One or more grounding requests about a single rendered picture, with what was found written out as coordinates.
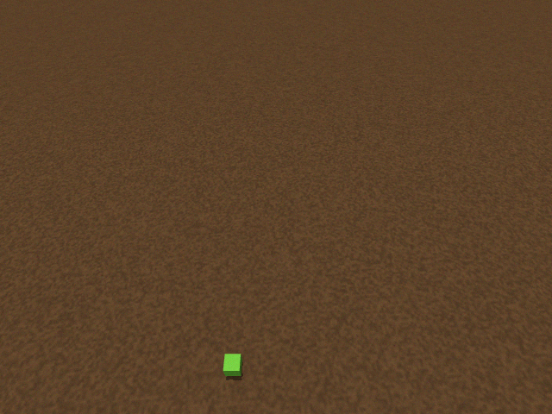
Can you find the cube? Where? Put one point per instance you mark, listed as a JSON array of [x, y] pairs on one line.
[[232, 365]]

